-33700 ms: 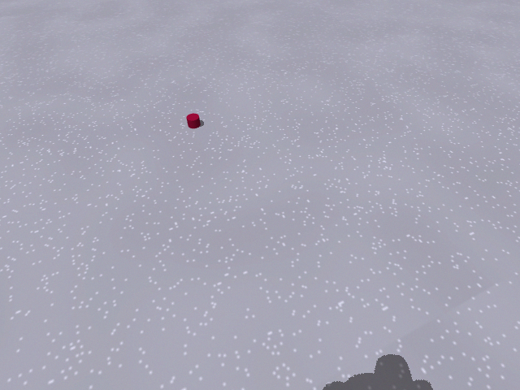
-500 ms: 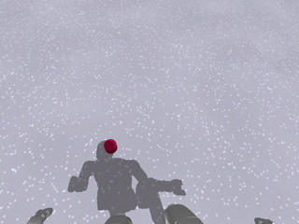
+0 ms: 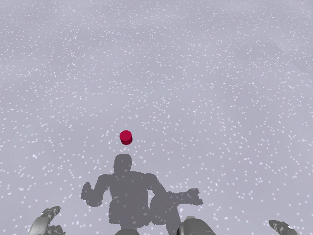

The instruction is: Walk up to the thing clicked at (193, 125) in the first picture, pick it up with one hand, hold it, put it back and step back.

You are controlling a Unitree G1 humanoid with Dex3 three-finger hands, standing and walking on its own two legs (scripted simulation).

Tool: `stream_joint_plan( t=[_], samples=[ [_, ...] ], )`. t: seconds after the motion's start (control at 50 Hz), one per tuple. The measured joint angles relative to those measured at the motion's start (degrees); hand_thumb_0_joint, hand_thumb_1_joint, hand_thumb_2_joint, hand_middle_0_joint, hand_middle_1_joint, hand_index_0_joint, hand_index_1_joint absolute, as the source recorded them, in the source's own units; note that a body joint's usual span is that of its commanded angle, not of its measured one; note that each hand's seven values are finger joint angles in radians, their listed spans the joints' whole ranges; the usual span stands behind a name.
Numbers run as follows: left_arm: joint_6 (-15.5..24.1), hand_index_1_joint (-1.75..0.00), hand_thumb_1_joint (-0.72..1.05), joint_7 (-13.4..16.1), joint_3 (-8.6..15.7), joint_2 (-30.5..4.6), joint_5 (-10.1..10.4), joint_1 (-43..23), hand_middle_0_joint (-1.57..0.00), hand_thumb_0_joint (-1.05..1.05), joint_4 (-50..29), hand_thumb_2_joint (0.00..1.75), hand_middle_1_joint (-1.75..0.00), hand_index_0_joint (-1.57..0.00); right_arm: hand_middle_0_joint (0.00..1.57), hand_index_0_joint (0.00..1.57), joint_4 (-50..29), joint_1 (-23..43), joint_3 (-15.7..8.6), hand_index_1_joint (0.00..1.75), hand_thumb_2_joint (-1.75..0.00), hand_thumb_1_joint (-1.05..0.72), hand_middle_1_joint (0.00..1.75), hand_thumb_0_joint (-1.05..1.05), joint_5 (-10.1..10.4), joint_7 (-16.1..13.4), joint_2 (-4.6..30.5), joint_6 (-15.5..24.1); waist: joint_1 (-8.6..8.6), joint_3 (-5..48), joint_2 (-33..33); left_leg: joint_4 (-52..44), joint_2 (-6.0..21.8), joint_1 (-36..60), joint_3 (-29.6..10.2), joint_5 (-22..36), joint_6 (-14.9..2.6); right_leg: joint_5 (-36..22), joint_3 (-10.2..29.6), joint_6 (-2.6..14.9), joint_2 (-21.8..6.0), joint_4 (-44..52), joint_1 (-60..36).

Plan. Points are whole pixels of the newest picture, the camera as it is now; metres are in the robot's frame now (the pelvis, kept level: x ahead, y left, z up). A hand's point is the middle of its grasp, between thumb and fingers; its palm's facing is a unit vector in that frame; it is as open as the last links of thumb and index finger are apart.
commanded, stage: walk up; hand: left
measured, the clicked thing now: (126, 137) +0.73 +0.23 -0.72
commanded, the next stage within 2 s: stand in 1.40 s
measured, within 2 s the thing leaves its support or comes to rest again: neither
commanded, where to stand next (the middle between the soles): +0.34 -0.01 m, yaw -1 degrees
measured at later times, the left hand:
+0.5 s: hand out of the picture -0.05 +0.24 -0.13, palm faces +0.01 -0.92 -0.39, open 7.4 cm
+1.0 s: hand out of the picture +0.02 +0.25 -0.13, palm faces +0.06 -0.94 -0.35, open 7.4 cm
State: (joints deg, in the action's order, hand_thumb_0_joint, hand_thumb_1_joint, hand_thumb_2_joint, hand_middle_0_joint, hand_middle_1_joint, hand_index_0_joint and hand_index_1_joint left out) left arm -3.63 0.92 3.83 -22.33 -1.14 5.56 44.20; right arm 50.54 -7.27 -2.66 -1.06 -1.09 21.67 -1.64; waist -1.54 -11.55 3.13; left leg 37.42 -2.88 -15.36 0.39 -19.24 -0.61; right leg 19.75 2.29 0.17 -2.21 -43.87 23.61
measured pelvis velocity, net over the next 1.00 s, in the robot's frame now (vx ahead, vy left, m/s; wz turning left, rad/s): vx -0.07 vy -0.01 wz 0.03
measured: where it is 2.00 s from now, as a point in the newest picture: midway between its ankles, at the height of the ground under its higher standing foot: outside the picture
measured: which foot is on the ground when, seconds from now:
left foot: down 0.00-1.00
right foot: up 0.00-0.24, down 0.26-1.00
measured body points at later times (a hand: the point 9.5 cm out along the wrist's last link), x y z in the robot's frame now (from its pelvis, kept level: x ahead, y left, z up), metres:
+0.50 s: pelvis -0.09 -0.03 +0.01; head -0.07 -0.04 +0.46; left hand -0.05 +0.29 -0.10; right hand -0.03 -0.35 -0.12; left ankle -0.07 +0.11 -0.71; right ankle -0.12 -0.16 -0.72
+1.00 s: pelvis -0.07 -0.01 +0.02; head -0.05 -0.01 +0.46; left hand +0.01 +0.30 -0.11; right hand +0.02 -0.32 -0.11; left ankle -0.05 +0.11 -0.72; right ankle -0.08 -0.15 -0.72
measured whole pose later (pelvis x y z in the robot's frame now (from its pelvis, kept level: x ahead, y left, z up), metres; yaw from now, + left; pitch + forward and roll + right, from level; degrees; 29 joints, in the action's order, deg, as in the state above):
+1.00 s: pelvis -0.07 -0.01 +0.02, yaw +2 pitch -2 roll +0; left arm 1.5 -0.3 2.4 -20.1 -0.5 8.2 57.3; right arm 58.3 -10.2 -2.8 -1.2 0.6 21.2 1.4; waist -1.1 -4.1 0.4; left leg 30.8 -0.6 -13.8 -0.7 -13.9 0.1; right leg 19.5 -1.7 -1.6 -3.5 -32.5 10.4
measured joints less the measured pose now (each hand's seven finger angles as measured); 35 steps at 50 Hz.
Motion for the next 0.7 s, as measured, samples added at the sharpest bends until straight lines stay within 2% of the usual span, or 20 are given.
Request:
stream_joint_plan(
  t=[0.04,0.06,0.12,0.16,0.22,0.26,0.28,0.3,0.34,0.4,0.46,0.5,0.52,0.54,0.56,0.64,0.68,0.7],
  samples=[
    [-0.8,-0.30,0.90,0.1,0.2,-0.1,0.0,0.2,-0.20,0.01,1.2,0.90,-0.30,-0.21,0.21,0.20,-0.3,-0.1,0.4,0.30,-0.89,-0.91,0.30,0.01,-0.3,0.7,-0.4,0.1,0.66,0.3,-0.7,0.8,1.4,-1.3,-0.7,0.4,-0.40,8.2,2.6,0.32,4.0,-9.0,1.9],
    [-1.1,-0.30,0.91,0.1,0.4,-0.2,0.1,0.4,-0.20,0.01,1.7,0.90,-0.30,-0.21,0.21,0.20,-0.5,-0.2,0.6,0.30,-0.89,-0.91,0.30,0.01,-0.4,0.7,-0.7,0.2,0.86,0.7,-0.8,0.2,2.1,-1.5,-1.0,1.2,-0.35,9.9,3.8,0.52,5.8,-14.0,2.7],
    [-0.7,-0.30,0.91,-0.4,0.9,-0.6,0.3,1.9,-0.20,0.01,2.7,0.90,-0.30,-0.21,0.21,0.21,-1.0,-0.6,0.8,0.30,-0.89,-0.91,0.30,0.01,-0.7,0.5,-1.2,0.5,0.64,2.1,-1.0,-1.8,3.9,-2.5,-1.1,3.7,-0.05,9.7,5.0,0.46,7.8,-22.1,2.6],
    [0.0,-0.30,0.91,-1.0,1.1,-0.7,0.2,3.6,-0.20,0.01,3.4,0.90,-0.30,-0.21,0.21,0.21,-1.3,-0.5,0.6,0.30,-0.89,-0.90,0.30,0.01,-0.9,0.6,-1.1,0.7,0.45,2.9,-1.2,-2.7,4.8,-3.2,-0.8,4.9,0.05,8.9,4.4,-0.11,6.7,-18.5,-0.5],
    [1.1,-0.30,0.91,-1.8,0.8,-0.9,0.0,6.2,-0.20,0.01,5.5,0.90,-0.30,-0.21,0.21,0.21,-2.1,-0.2,0.3,0.30,-0.89,-0.90,0.30,0.01,-1.3,1.0,-0.5,0.8,0.44,4.2,-1.5,-2.2,5.8,-4.9,0.0,5.6,0.18,9.8,2.6,-0.43,3.7,-3.8,-7.7],
    [2.2,-0.30,0.91,-1.9,0.8,-0.7,-0.2,7.7,-0.20,0.01,7.5,0.90,-0.30,-0.21,0.21,0.21,-2.4,-0.1,0.2,0.30,-0.89,-0.90,0.30,0.00,-1.3,1.4,0.2,0.5,0.28,5.0,-2.2,0.0,6.8,-6.6,0.4,5.2,0.74,5.5,1.2,0.04,2.9,8.0,-12.9],
    [2.6,-0.30,0.91,-1.7,0.9,0.1,-0.6,7.8,-0.20,0.01,8.8,0.90,-0.30,-0.21,0.21,0.21,-2.2,0.1,-0.1,0.30,-0.89,-0.90,0.30,0.00,-1.1,1.5,0.9,0.3,0.61,4.6,-4.1,1.7,7.8,-7.3,-0.9,4.3,0.70,2.9,0.3,-0.08,4.1,9.6,-13.8],
    [2.9,-0.30,0.91,-1.7,0.8,0.8,-0.9,8.4,-0.20,0.01,9.6,0.90,-0.30,-0.21,0.21,0.21,-1.7,-0.2,-0.4,0.30,-0.89,-0.90,0.30,0.00,-0.9,1.4,1.2,-0.1,0.81,4.8,-5.2,3.2,7.3,-7.9,-2.9,0.8,0.64,2.3,-0.3,-0.08,4.8,9.5,-13.8],
    [3.1,-0.30,0.91,-1.8,0.4,1.4,-1.4,10.1,-0.20,0.01,10.4,0.90,-0.30,-0.21,0.21,0.20,-0.2,-1.5,-0.6,0.30,-0.89,-0.91,0.30,0.00,-0.4,1.3,1.2,-0.6,-0.43,6.5,-4.8,7.3,4.0,-8.8,-5.5,-5.3,1.11,2.4,0.6,0.69,4.0,8.9,-12.8],
    [3.7,-0.30,0.90,-1.6,0.0,2.6,-1.4,11.1,-0.20,0.01,11.3,0.90,-0.30,-0.21,0.21,0.20,1.7,-3.7,-0.8,0.30,-0.89,-0.91,0.30,0.01,0.5,1.5,2.0,-0.2,-0.69,7.4,-5.2,11.1,1.5,-8.5,-6.9,-5.5,1.54,1.1,0.4,0.25,2.8,10.7,-13.3],
    [4.6,-0.30,0.90,-1.6,-0.1,2.8,-1.4,11.1,-0.20,0.01,11.1,0.90,-0.30,-0.21,0.21,0.20,3.4,-5.7,-0.7,0.30,-0.90,-0.91,0.30,0.01,0.3,1.9,2.1,0.2,-0.47,7.9,-5.5,7.4,1.8,-5.6,-5.5,-6.3,1.71,0.5,-0.8,-0.40,1.8,11.8,-13.6],
    [4.9,-0.30,0.90,-1.6,-0.2,2.4,-1.2,10.5,-0.20,0.01,10.6,0.90,-0.30,-0.21,0.21,0.20,4.5,-6.5,-0.7,0.30,-0.90,-0.91,0.30,0.01,0.0,2.2,1.7,0.4,-0.24,7.8,-5.3,1.7,2.3,-2.6,-3.8,-5.4,1.53,0.8,-1.7,-0.83,1.0,11.4,-13.5],
    [4.9,-0.30,0.90,-1.6,-0.2,2.1,-1.0,10.1,-0.20,0.01,10.4,0.90,-0.30,-0.21,0.21,0.20,4.9,-6.7,-0.7,0.30,-0.90,-0.91,0.30,0.01,0.0,2.3,1.4,0.7,-0.02,7.6,-4.9,-2.5,2.2,-0.7,-3.1,-2.4,1.25,1.3,-2.1,-1.13,0.5,10.6,-13.3],
    [4.7,-0.30,0.90,-1.5,-0.3,1.6,-0.7,9.4,-0.20,0.01,10.2,0.90,-0.30,-0.21,0.21,0.20,5.4,-6.5,-0.8,0.30,-0.90,-0.91,0.30,0.01,-0.2,2.2,0.8,1.1,0.01,6.9,-3.9,-5.1,1.5,0.4,-2.7,3.3,0.97,1.9,-2.0,-1.47,-0.5,9.4,-13.1],
    [4.5,-0.30,0.90,-1.3,-0.3,1.3,-0.4,8.9,-0.20,0.01,10.2,0.90,-0.30,-0.21,0.21,0.20,5.6,-6.1,-0.8,0.30,-0.90,-0.91,0.30,0.01,-0.4,2.2,0.1,1.4,-0.17,6.4,-3.0,-5.9,0.8,1.0,-2.1,5.2,0.74,2.1,-1.4,-1.27,-1.1,7.8,-12.5],
    [3.6,-0.30,0.90,-1.1,-0.5,0.4,0.5,7.0,-0.20,0.01,11.0,0.90,-0.30,-0.21,0.21,0.20,4.8,-5.6,-0.2,0.30,-0.89,-0.91,0.30,0.01,-0.5,2.6,-1.9,2.5,0.55,6.9,-2.6,-5.8,1.6,1.0,-2.2,4.5,-0.19,10.6,-1.1,0.74,0.8,0.3,-9.0],
    [4.0,-0.30,0.91,-1.3,-0.5,-0.1,0.6,6.4,-0.20,0.01,11.1,0.90,-0.30,-0.21,0.21,0.20,4.3,-5.2,0.2,0.30,-0.89,-0.91,0.30,0.01,-0.6,2.6,-2.5,2.7,0.98,7.3,-2.3,-6.3,2.0,1.2,-2.2,4.6,0.16,9.7,-1.7,1.08,1.0,1.7,-8.4],
    [4.3,-0.30,0.91,-1.3,-0.4,-0.2,0.6,6.1,-0.20,0.01,11.2,0.90,-0.30,-0.21,0.21,0.20,4.2,-4.9,0.4,0.30,-0.89,-0.91,0.30,0.01,-0.5,2.6,-2.6,2.6,1.20,7.4,-2.4,-6.1,2.2,1.2,-2.3,4.6,0.49,7.4,-2.2,1.10,1.0,4.7,-9.0]
  ],
)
